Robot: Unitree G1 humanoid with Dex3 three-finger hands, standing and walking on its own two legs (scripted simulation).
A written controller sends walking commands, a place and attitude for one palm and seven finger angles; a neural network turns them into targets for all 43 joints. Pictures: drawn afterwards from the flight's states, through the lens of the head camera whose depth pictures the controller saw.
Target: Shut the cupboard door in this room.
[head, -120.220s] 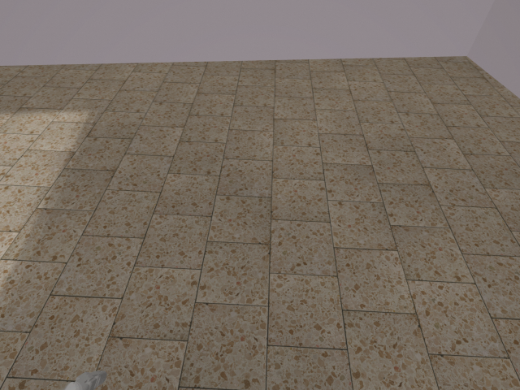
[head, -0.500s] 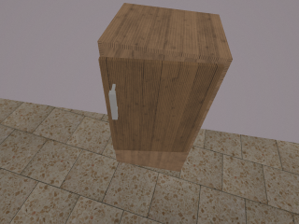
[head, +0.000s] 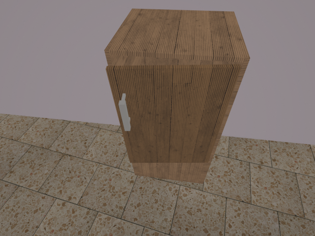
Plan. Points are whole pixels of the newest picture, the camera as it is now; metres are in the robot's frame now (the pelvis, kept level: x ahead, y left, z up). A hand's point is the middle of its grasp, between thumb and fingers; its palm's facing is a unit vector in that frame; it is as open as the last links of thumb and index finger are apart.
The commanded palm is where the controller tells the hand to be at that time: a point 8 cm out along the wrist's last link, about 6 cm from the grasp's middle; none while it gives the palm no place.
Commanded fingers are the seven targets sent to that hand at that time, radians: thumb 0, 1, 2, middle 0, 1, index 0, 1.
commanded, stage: look again from close up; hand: left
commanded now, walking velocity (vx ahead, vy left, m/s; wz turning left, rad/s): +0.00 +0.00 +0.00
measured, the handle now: (125, 112) +0.53 +0.15 -0.03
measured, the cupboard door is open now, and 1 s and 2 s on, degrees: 8 8 8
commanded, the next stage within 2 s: shuffle to correct the standing spot in 0.32 s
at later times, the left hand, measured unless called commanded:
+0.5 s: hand out of the picture +0.02 +0.14 -0.17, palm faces -0.01 -0.98 -0.19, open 7.3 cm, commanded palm none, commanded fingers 0.00 0.90 0.90 -0.20 -0.30 -0.20 -0.30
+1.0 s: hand out of the picture +0.12 +0.13 -0.18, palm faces +0.03 -0.97 -0.22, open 7.3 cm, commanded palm none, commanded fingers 0.00 0.90 0.90 -0.20 -0.30 -0.20 -0.30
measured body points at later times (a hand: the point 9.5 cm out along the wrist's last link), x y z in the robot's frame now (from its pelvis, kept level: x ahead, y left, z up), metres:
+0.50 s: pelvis +0.01 -0.03 +0.00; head +0.03 -0.04 +0.45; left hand +0.02 +0.19 -0.16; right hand +0.01 -0.25 -0.16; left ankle +0.00 +0.08 -0.74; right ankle -0.02 -0.12 -0.74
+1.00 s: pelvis +0.09 -0.06 -0.01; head +0.13 -0.06 +0.44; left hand +0.12 +0.18 -0.16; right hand +0.04 -0.26 -0.17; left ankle +0.00 +0.07 -0.73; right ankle +0.12 -0.17 -0.73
